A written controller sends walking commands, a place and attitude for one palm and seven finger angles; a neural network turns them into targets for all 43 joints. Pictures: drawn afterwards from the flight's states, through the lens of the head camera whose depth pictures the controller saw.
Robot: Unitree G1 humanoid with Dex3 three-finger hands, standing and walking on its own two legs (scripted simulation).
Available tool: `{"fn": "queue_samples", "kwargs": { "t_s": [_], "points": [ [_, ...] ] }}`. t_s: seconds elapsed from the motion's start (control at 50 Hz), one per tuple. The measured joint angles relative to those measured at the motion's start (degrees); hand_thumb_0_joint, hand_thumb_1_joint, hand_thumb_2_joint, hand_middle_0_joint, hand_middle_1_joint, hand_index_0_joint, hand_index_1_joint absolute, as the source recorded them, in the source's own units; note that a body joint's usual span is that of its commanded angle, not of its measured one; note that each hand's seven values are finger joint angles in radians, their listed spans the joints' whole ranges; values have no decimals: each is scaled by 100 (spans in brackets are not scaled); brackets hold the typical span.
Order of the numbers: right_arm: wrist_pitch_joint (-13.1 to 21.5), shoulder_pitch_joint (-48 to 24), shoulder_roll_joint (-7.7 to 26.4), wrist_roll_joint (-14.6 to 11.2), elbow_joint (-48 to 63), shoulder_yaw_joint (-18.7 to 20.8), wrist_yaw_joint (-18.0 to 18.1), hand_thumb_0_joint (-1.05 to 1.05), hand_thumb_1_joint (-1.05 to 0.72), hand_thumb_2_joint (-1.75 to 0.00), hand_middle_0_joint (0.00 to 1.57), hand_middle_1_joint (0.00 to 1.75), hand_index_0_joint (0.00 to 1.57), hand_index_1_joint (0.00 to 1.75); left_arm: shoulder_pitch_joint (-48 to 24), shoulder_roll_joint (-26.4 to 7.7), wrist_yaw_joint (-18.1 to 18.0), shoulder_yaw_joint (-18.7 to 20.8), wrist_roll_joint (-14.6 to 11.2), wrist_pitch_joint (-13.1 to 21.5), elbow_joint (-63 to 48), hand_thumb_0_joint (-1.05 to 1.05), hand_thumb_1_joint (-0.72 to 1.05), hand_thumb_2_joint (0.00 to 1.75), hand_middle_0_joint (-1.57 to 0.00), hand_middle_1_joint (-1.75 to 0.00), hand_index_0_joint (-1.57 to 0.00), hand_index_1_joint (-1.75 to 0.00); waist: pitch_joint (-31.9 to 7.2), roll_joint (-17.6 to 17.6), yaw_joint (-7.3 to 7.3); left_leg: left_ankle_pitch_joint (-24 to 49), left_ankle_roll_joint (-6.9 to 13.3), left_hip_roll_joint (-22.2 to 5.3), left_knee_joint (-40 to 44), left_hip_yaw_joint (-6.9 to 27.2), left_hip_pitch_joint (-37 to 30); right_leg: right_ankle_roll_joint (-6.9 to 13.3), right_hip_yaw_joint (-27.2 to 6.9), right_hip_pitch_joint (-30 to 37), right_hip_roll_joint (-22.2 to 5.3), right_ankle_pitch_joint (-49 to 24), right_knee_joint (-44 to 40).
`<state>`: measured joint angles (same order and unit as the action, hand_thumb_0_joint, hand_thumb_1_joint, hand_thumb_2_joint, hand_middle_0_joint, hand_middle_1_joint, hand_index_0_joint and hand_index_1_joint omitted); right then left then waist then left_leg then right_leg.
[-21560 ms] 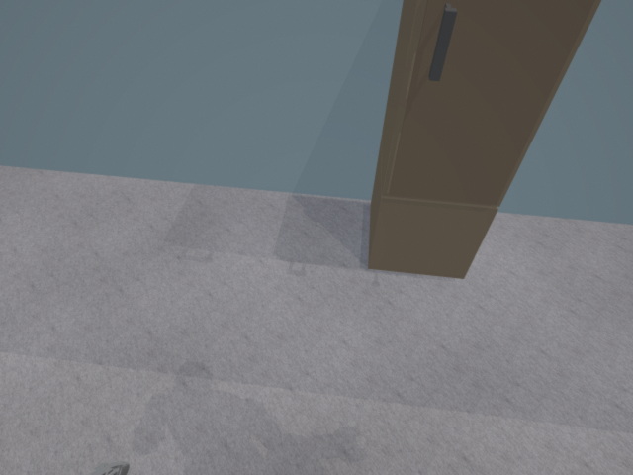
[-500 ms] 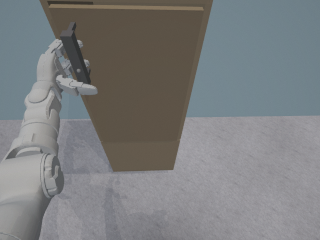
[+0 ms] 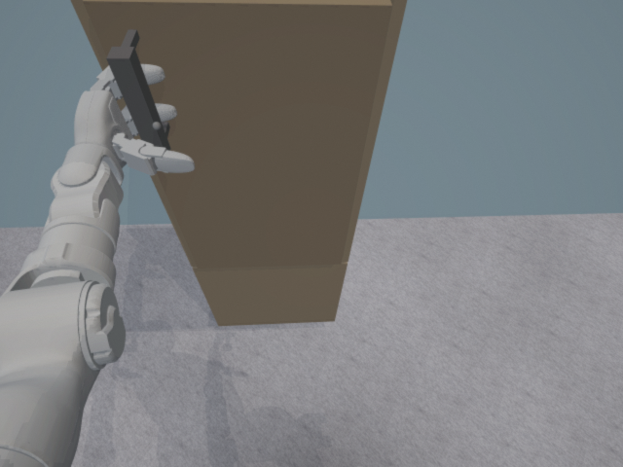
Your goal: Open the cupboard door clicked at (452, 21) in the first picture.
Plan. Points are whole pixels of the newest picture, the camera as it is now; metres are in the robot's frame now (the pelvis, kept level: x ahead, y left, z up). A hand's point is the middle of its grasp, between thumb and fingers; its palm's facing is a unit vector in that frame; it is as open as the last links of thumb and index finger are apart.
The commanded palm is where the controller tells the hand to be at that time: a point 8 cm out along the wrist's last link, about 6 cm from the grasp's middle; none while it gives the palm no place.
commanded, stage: close the thumb around the handle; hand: left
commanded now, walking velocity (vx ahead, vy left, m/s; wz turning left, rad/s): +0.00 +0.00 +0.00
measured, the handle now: (146, 99) +0.55 +0.18 +0.16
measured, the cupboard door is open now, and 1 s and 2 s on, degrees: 0 0 49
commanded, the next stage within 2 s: pull the door open along its arc in 0.78 s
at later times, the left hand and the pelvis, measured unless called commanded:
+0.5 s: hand (156, 129) +0.49 +0.16 +0.16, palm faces +0.00 -1.00 +0.02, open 9.1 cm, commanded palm +0.47 +0.21 +0.16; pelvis +0.01 +0.00 +0.00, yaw +0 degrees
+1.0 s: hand (157, 133) +0.49 +0.16 +0.16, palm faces +0.01 -1.00 +0.01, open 6.0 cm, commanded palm +0.45 +0.21 +0.16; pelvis +0.00 -0.01 +0.00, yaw +0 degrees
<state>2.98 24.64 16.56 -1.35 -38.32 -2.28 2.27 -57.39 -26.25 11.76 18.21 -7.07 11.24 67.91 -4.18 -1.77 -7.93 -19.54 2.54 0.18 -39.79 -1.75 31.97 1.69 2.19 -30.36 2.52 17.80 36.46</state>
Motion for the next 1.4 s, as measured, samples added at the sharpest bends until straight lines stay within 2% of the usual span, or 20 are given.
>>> {"fn": "queue_samples", "kwargs": {
  "t_s": [0.16,0.26,0.36,0.46,0.68,0.94,1.1,1.22,1.34,1.36,1.4],
  "points": [
    [-6,54,-37,20,-14,-12,-30,1,-90,-90,20,30,20,30,-19,8,-26,49,35,16,54,-1,-48,31,-32,-121,-33,-123,-37,14,0,-36,2,-5,-23,4,3,-1,2,1,6,32,15],
    [-9,58,-42,28,34,21,-63,1,-90,-90,20,30,20,30,150,59,-39,24,39,35,-168,-1,-36,36,-33,-123,-34,-124,-79,-15,28,-50,-1,-13,-15,-14,-18,0,-18,16,14,36,4],
    [-48,20,-55,6,46,25,-78,1,-90,-90,20,30,20,30,334,196,-7,18,-54,-2,-327,-1,-15,45,-34,-124,-34,-125,-125,-29,83,-78,2,-19,13,-38,-140,-3,-46,124,22,59,-14],
    [-70,-60,-71,-8,120,27,-78,1,-90,-90,20,30,20,30,508,272,-78,34,-27,-69,-514,0,10,56,-34,-127,-35,-127,-138,-40,112,-79,-3,-22,42,-48,-238,3,-58,213,26,62,-31],
    [-32,-240,-62,-35,139,-5,-18,1,-90,-90,20,30,20,30,402,226,-76,-61,-28,-69,-416,1,65,80,-36,-131,-37,-132,-16,-10,140,-21,-22,-8,40,15,-233,24,7,228,13,30,-27],
    [-11,-122,-21,-26,21,10,-2,1,-90,-90,20,30,20,30,339,189,-81,-30,-33,7,-272,1,68,83,-33,-134,-35,-133,-31,-19,95,8,-36,-9,56,18,-192,37,9,176,14,14,-20],
    [-70,-12,-23,-62,109,43,-39,1,-90,-90,20,30,20,30,1028,316,-52,21,-170,-90,-957,1,69,79,-32,-135,-33,-133,-124,-77,156,-17,-36,-47,178,-99,-423,39,-116,346,56,10,-105],
    [-117,-99,-58,-126,246,75,-72,1,-90,-90,20,30,20,30,2032,662,-12,-96,-371,-325,-2145,1,69,75,-32,-135,-31,-131,-198,-117,311,-29,-35,-63,350,-180,-794,38,-207,671,78,11,-238],
    [-79,-466,-126,-183,425,85,-91,1,-90,-90,20,30,20,30,3142,1153,-73,-458,-553,-744,-3699,1,67,72,-34,-135,-30,-131,-201,-124,517,9,-40,-41,529,-192,-1182,35,-226,1038,62,-3,-369],
    [-57,-551,-144,-186,448,95,-93,1,-90,-90,20,30,20,30,3293,1274,-203,-544,-575,-865,-3983,1,67,72,-34,-135,-30,-130,-194,-122,568,17,-43,-39,546,-189,-1227,37,-223,1083,60,-7,-385],
    [13,-760,-184,-168,456,116,-118,1,-90,-90,20,30,20,30,3567,1608,-739,-739,-584,-1060,-4554,2,65,73,-33,-134,-30,-129,-163,-123,667,36,-53,-32,569,-170,-1291,38,-204,1155,53,-19,-409]
  ]
}}
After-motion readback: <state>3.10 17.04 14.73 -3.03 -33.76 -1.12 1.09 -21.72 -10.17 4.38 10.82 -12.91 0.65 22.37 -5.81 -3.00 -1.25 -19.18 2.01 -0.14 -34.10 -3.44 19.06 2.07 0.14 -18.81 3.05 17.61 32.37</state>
